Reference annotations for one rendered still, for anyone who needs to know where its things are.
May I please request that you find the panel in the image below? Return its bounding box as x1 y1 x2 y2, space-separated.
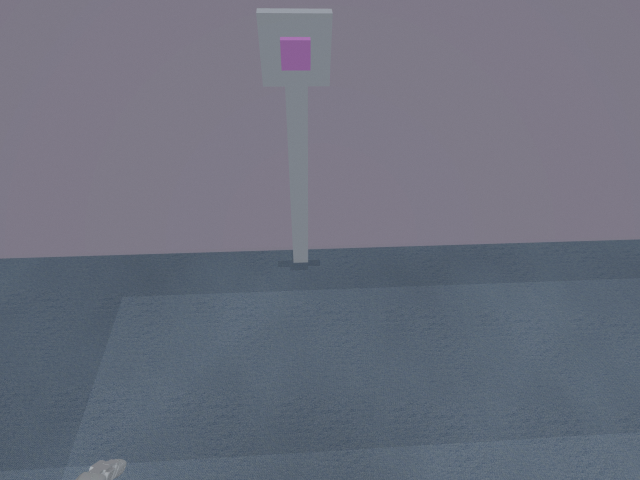
256 8 333 263

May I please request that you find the button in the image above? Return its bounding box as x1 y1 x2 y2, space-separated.
280 37 311 71

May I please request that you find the left robot hand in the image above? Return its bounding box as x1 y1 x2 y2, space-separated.
76 459 127 480

